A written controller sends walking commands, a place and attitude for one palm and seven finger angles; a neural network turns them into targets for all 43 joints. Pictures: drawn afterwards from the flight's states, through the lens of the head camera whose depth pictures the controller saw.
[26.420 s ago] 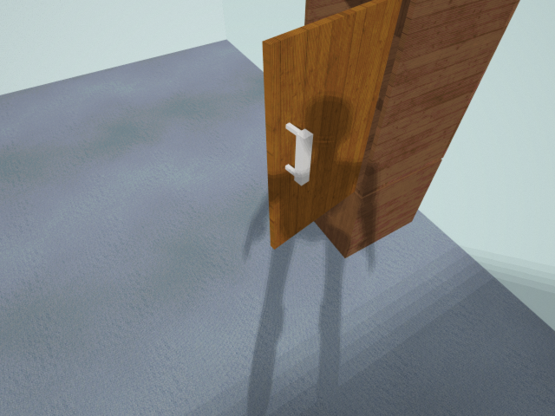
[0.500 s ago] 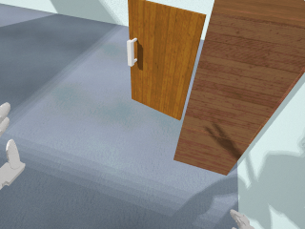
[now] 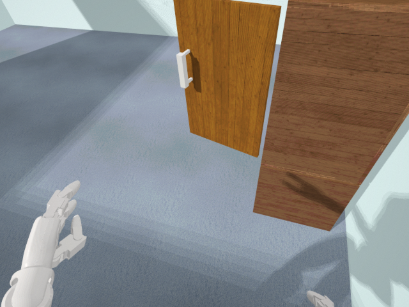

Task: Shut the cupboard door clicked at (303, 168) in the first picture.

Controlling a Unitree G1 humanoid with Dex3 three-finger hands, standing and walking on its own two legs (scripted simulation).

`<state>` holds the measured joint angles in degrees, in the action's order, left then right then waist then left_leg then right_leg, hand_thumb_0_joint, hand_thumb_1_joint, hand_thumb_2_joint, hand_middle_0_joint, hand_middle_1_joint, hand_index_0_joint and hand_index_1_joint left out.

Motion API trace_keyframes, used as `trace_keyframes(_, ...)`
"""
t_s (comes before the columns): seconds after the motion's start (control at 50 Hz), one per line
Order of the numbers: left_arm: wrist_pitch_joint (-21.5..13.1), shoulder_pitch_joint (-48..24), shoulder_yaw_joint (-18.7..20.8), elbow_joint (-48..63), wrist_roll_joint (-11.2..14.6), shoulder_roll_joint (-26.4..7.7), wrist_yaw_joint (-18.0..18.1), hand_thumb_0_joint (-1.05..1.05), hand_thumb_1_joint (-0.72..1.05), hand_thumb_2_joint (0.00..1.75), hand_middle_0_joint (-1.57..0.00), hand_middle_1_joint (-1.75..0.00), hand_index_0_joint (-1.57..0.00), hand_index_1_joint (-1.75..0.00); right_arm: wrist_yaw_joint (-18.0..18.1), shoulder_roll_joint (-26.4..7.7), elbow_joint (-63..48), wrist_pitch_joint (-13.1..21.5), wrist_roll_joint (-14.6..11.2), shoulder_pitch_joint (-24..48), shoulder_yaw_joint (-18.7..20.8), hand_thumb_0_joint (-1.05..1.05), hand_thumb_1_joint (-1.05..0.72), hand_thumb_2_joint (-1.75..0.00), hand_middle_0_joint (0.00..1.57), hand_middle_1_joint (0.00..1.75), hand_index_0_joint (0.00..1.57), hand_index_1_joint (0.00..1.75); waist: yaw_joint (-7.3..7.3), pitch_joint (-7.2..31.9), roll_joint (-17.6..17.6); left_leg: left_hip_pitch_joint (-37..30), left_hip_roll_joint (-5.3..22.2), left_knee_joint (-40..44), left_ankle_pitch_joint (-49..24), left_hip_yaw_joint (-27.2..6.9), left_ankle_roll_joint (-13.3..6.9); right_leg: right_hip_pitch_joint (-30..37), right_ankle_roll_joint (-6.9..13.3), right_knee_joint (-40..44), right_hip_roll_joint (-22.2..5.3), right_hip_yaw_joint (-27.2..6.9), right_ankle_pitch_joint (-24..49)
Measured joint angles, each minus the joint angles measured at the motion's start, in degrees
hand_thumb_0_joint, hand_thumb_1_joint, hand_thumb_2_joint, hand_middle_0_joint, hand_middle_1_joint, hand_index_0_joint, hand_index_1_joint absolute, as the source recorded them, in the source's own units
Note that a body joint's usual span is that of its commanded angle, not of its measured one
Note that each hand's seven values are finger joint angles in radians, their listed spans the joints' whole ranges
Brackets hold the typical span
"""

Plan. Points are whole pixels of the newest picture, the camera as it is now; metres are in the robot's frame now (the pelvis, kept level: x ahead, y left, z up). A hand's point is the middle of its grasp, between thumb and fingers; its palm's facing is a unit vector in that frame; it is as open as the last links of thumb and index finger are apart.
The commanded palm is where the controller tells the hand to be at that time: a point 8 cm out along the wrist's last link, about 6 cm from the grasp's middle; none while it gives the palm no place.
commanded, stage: let the arm hang, fingers relaxed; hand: left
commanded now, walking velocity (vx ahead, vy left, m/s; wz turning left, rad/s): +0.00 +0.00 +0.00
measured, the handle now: (186, 68) +0.92 +0.10 +0.03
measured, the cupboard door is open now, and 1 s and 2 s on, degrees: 77 77 77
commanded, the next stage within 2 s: look to check the result in 1.00 s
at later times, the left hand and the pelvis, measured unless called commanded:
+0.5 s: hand out of the picture +0.02 +0.21 -0.15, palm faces +0.00 -0.97 -0.25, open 7.3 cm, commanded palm none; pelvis +0.00 +0.01 +0.02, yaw -1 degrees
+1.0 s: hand out of the picture -0.01 +0.17 -0.16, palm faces -0.02 -0.99 -0.13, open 7.4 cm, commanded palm none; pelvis +0.00 +0.02 +0.02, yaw -3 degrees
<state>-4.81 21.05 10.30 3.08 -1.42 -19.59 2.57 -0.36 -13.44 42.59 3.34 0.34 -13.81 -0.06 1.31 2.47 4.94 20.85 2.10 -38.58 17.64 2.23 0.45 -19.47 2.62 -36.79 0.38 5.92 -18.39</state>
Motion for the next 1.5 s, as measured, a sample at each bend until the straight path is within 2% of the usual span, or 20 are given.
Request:
trace_keyframes(0.04,4.06,-3.46,-4.29,-13.37,0.00,3.69,-1.21,0.00,0.90,0.90,-0.20,-0.30,-0.20,-0.30,-0.14,-1.24,1.76,-2.02,0.27,0.95,0.36,0.01,-0.90,-0.90,0.20,0.30,0.20,0.30,0.38,-0.54,0.49,-0.27,-0.97,-0.28,0.96,0.22,-0.72,-0.39,-0.46,-1.80,-1.09,-0.10,-1.23)
trace_keyframes(0.1,7.59,-5.33,-8.92,-29.09,-0.21,7.88,-2.05,0.01,0.91,0.90,-0.20,-0.30,-0.20,-0.29,-0.07,-0.91,3.12,-3.87,0.75,1.39,-0.03,0.01,-0.90,-0.90,0.20,0.30,0.20,0.30,0.99,-2.57,-2.08,-2.11,-1.94,1.34,0.77,1.05,-1.07,0.39,-0.71,-2.08,-2.03,-0.92,-1.49)
trace_keyframes(0.16,8.63,-4.91,-11.79,-40.10,0.15,10.67,-2.40,0.01,0.91,0.90,-0.20,-0.30,-0.20,-0.29,0.21,0.48,4.71,-4.25,0.99,0.71,-0.84,0.01,-0.90,-0.90,0.20,0.30,0.20,0.30,1.18,-4.56,-5.86,-4.29,-1.91,4.32,-0.59,1.28,-0.85,2.07,-0.60,0.08,-1.84,-1.13,-0.45)
trace_keyframes(0.18,8.48,-4.58,-12.02,-42.95,0.60,11.45,-2.34,0.01,0.91,0.90,-0.20,-0.30,-0.20,-0.29,0.34,0.92,5.52,-4.28,1.02,0.34,-1.05,0.01,-0.90,-0.90,0.20,0.30,0.20,0.30,1.06,-4.98,-6.84,-4.80,-1.65,5.21,-1.04,1.17,-0.75,2.75,-0.54,1.32,-1.51,-1.01,0.18)
trace_keyframes(0.2,7.43,-4.79,-10.45,-44.28,1.76,11.89,-1.59,-0.02,0.94,0.90,-0.20,-0.30,-0.20,-0.29,0.53,1.41,6.36,-4.32,1.00,-0.23,-1.12,0.01,-0.90,-0.90,0.20,0.30,0.20,0.30,0.75,-5.30,-7.63,-4.97,-1.38,5.94,-1.52,0.73,-0.62,3.38,-0.39,2.72,-1.17,-0.54,0.90)
trace_keyframes(0.24,6.08,-5.93,-9.45,-46.79,1.53,10.77,-1.12,-0.06,0.98,0.90,-0.21,-0.30,-0.21,-0.30,0.85,2.14,8.47,-4.55,0.99,-1.14,-1.26,0.01,-0.90,-0.90,0.20,0.30,0.20,0.30,-0.34,-5.67,-8.64,-5.49,-0.86,7.43,-2.49,0.08,-0.34,4.66,-0.12,5.56,-0.50,0.13,2.41)
trace_keyframes(0.28,5.76,-6.45,-9.31,-49.76,0.94,9.54,-1.32,-0.06,0.99,0.90,-0.21,-0.30,-0.21,-0.30,1.12,2.52,10.32,-4.84,1.08,-1.63,-1.02,0.01,-0.90,-0.90,0.20,0.30,0.20,0.30,-0.82,-5.51,-8.61,-6.02,-0.37,8.55,-3.12,-0.16,-0.21,5.84,0.02,8.07,0.13,0.38,3.76)
trace_keyframes(0.44,5.82,-4.79,-9.54,-60.35,0.54,7.69,-1.63,-0.02,0.94,0.90,-0.20,-0.30,-0.20,-0.29,1.76,2.72,14.45,-4.75,0.57,-2.66,-0.23,0.01,-0.90,-0.90,0.20,0.30,0.20,0.30,-0.52,-4.01,-4.67,-9.21,-0.20,11.85,-4.18,1.07,-0.82,9.31,-0.63,13.05,0.57,-0.85,6.34)
trace_keyframes(0.62,5.22,-3.44,-9.84,-65.57,0.68,8.68,-1.22,0.00,0.92,0.90,-0.20,-0.30,-0.20,-0.29,1.79,4.14,18.63,-4.47,0.35,-3.71,-0.76,0.01,-0.92,-0.90,0.20,0.30,0.20,0.30,-0.99,-3.83,-2.93,-11.19,-1.12,14.66,-5.57,2.50,-1.65,10.13,-1.43,14.20,-0.25,-2.22,7.30)
trace_keyframes(0.98,4.79,-3.21,-10.35,-68.43,0.51,13.47,-1.14,0.00,0.91,0.90,-0.20,-0.30,-0.20,-0.29,2.29,6.42,21.66,-3.99,0.22,-6.22,-0.51,0.01,-0.91,-0.90,0.20,0.30,0.20,0.30,-0.53,-4.15,-5.13,-10.52,-1.78,14.83,-5.76,3.55,-2.50,8.83,-2.21,13.63,-0.91,-3.27,7.55)
trace_keyframes(1.2,4.44,-3.29,-9.75,-68.40,0.45,12.02,-0.90,0.00,0.91,0.90,-0.20,-0.30,-0.20,-0.29,2.19,6.26,21.22,-3.65,0.12,-5.46,-0.21,0.01,-0.90,-0.90,0.20,0.30,0.20,0.30,-0.41,-4.19,-4.62,-10.28,-1.96,14.40,-5.17,3.75,-2.81,8.62,-2.54,13.40,-1.10,-3.50,7.15)
trace_keyframes(1.5,4.25,-5.47,-9.52,-67.69,0.40,9.84,-1.09,0.00,0.91,0.90,-0.20,-0.30,-0.20,-0.29,1.99,3.95,20.69,-3.28,0.06,-2.41,0.01,0.00,-0.90,-0.90,0.20,0.30,0.20,0.30,-0.58,-4.55,-4.53,-11.69,-2.34,15.49,-4.93,4.07,-3.04,9.71,-2.89,13.97,-1.39,-3.86,6.76)
